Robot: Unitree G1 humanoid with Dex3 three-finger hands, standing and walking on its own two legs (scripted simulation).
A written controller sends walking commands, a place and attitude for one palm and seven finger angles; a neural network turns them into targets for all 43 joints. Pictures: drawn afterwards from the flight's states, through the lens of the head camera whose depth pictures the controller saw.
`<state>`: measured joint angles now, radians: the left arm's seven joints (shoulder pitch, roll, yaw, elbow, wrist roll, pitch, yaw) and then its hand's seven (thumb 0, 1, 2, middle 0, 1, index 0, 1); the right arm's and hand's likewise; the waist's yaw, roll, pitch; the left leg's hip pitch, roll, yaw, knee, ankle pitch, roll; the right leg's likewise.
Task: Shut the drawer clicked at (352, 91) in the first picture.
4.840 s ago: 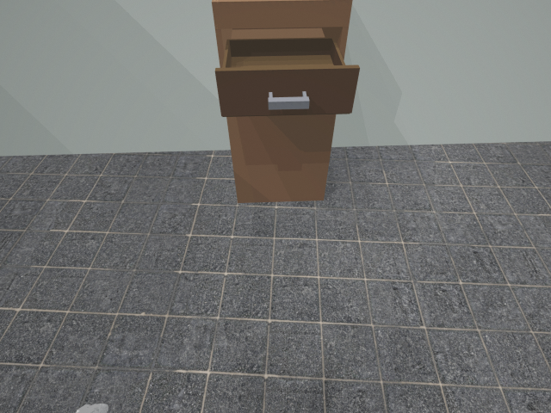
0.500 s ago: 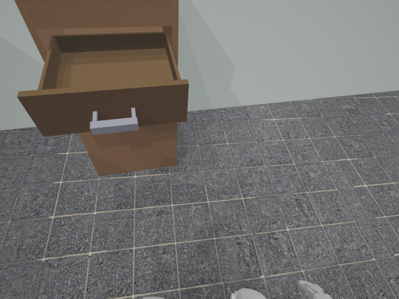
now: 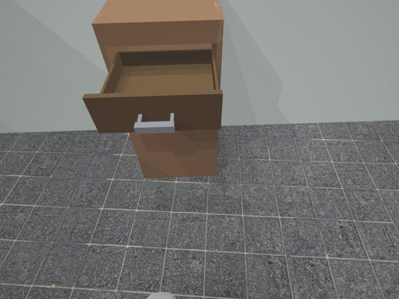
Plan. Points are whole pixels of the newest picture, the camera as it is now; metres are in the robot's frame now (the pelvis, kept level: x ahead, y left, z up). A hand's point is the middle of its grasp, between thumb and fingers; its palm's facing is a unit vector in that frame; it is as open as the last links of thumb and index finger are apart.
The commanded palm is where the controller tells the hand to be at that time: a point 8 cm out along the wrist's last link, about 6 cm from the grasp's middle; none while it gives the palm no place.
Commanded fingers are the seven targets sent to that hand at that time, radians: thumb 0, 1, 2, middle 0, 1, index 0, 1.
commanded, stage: take the last steps up to it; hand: left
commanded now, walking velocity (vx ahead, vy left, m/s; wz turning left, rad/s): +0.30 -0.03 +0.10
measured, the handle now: (155, 122) +0.58 +0.16 -0.01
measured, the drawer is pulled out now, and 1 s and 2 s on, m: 0.30 0.30 0.30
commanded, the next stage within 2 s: come to a stop and stand still in 1.02 s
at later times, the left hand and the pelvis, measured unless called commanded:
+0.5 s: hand out of the picture +0.05 +0.24 -0.18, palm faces +0.05 -0.99 -0.14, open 7.4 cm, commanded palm none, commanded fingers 0.00 0.90 0.90 -0.20 -0.30 -0.20 -0.30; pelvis +0.05 +0.06 +0.01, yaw +1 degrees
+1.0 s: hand (144, 247) +0.27 +0.17 -0.17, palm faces +0.06 -0.97 -0.22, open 7.2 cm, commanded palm none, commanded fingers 0.00 0.90 0.90 -0.20 -0.30 -0.20 -0.30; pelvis +0.21 -0.02 +0.00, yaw +2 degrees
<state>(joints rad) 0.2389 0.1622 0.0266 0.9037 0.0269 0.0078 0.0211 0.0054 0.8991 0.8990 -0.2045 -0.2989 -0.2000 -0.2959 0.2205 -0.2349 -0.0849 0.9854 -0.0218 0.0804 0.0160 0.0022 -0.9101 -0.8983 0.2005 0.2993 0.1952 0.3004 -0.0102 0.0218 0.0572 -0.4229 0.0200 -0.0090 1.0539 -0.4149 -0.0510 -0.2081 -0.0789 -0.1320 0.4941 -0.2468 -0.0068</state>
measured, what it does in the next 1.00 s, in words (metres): walks ahead: left foot, then right foot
